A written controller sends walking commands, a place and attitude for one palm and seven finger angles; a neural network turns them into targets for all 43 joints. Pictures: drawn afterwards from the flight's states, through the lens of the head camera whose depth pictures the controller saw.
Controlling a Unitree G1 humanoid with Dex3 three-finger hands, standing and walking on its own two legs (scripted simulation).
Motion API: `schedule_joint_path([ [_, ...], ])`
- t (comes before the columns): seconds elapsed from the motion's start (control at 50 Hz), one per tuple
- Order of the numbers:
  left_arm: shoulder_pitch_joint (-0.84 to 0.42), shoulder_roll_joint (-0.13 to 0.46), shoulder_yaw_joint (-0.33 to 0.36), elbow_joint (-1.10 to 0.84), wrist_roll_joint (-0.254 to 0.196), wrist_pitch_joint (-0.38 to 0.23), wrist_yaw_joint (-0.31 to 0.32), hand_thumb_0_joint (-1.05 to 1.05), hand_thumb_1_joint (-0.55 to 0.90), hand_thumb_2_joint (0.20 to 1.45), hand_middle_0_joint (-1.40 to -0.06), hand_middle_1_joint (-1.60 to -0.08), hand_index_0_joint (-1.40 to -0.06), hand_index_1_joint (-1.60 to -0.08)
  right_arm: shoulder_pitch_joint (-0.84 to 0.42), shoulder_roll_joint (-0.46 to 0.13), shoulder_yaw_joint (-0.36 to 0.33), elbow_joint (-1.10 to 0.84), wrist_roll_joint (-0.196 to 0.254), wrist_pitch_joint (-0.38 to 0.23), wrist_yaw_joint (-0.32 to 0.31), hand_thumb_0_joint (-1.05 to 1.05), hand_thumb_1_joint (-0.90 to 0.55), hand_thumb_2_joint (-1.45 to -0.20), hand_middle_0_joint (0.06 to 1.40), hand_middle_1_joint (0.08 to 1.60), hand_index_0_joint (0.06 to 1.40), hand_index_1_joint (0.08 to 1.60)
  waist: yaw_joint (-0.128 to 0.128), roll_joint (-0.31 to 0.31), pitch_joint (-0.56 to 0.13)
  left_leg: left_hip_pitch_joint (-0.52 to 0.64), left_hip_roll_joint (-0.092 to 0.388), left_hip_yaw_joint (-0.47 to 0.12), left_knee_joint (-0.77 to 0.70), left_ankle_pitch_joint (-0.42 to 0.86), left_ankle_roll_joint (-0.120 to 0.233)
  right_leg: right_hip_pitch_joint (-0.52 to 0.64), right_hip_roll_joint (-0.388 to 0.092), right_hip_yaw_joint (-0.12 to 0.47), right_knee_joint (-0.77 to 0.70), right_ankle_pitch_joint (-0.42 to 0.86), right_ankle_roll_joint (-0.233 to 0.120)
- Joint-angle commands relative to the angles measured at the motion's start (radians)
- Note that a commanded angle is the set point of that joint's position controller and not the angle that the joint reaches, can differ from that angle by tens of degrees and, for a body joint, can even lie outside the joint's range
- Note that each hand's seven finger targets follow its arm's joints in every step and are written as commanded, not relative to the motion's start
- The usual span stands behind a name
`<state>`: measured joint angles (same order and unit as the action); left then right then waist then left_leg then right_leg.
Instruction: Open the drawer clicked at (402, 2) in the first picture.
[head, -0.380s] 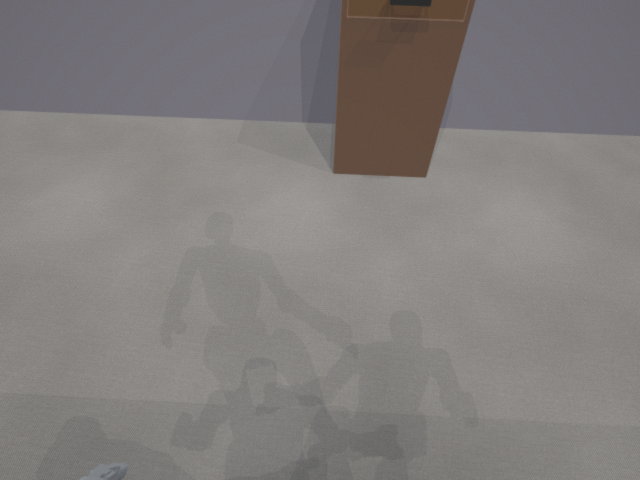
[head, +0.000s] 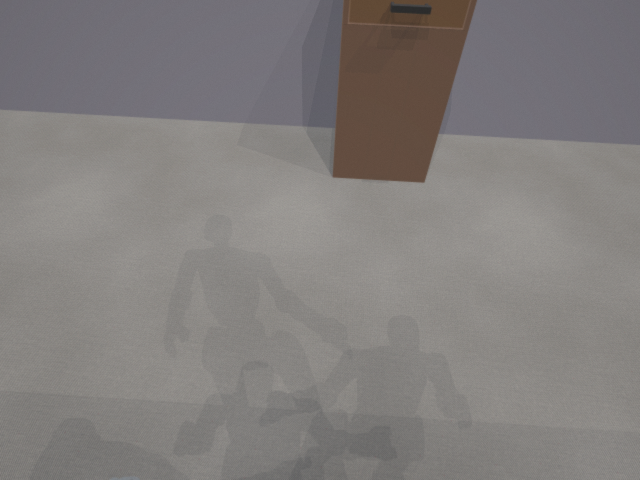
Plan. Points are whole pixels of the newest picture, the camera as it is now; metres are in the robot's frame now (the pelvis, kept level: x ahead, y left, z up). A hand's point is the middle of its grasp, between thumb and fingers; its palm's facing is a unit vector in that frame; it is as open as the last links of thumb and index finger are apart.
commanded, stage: stand and wait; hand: left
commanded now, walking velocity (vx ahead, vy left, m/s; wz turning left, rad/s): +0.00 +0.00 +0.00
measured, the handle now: (410, 7) +1.60 -0.23 +0.03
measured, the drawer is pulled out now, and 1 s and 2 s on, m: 0.00 0.00 0.00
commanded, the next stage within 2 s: look at it before walking up in 0.46 s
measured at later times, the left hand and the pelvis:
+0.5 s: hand out of the picture +0.06 +0.25 -0.15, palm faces -0.03 -0.94 -0.34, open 7.4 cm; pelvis -0.01 +0.00 +0.00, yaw +0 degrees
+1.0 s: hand out of the picture +0.06 +0.25 -0.16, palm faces -0.03 -0.94 -0.33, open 7.4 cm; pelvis -0.01 +0.00 +0.00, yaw +0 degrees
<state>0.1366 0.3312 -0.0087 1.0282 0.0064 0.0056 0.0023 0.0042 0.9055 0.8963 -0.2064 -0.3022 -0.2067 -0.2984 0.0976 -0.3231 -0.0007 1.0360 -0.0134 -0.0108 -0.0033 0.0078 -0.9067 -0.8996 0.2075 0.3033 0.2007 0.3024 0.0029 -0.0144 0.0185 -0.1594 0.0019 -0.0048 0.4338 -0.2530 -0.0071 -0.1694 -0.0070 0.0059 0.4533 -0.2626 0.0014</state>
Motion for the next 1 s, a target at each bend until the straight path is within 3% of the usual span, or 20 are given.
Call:
schedule_joint_path([
  [0.0,-0.045,0.212,0.047,-0.062,0.003,-0.029,0.011,0.0,0.9,0.9,-0.2,-0.3,-0.2,-0.3,-0.052,-0.209,-0.043,-0.056,0.0,-0.024,-0.014,0.0,-0.9,-0.9,0.2,0.3,0.2,0.3,-0.001,0.012,-0.079,0.031,0.108,-0.078,-0.058,0.226,0.041,0.016,-0.11,0.098,-0.074,0.228,-0.04],
  [0.32,-0.041,0.218,0.039,-0.014,0.003,-0.028,0.008,0.0,0.9,0.9,-0.2,-0.3,-0.2,-0.3,-0.032,-0.22,-0.036,-0.001,0.004,-0.023,-0.01,0.0,-0.9,-0.9,0.2,0.3,0.2,0.3,0.001,0.018,-0.034,0.013,0.113,-0.092,-0.109,0.136,0.038,0.0,-0.109,0.109,-0.122,0.117,-0.036],
  [0.48,-0.042,0.218,0.039,-0.011,0.004,-0.031,0.008,0.0,0.9,0.9,-0.2,-0.3,-0.2,-0.3,-0.024,-0.219,-0.036,0.008,0.004,-0.023,-0.008,0.0,-0.9,-0.9,0.2,0.3,0.2,0.3,-0.002,0.0,-0.043,0.017,0.113,-0.09,-0.109,0.147,0.035,0.004,-0.111,0.114,-0.128,0.131,-0.036],
  [0.98,-0.034,0.212,0.039,-0.003,0.005,-0.03,0.009,0.0,0.9,0.9,-0.2,-0.3,-0.2,-0.3,-0.037,-0.222,-0.035,0.013,0.006,-0.026,-0.01,0.0,-0.9,-0.9,0.2,0.3,0.2,0.3,0.0,0.034,-0.054,0.054,0.123,-0.087,-0.123,0.204,0.035,0.019,-0.108,0.104,-0.127,0.193,-0.03],
])
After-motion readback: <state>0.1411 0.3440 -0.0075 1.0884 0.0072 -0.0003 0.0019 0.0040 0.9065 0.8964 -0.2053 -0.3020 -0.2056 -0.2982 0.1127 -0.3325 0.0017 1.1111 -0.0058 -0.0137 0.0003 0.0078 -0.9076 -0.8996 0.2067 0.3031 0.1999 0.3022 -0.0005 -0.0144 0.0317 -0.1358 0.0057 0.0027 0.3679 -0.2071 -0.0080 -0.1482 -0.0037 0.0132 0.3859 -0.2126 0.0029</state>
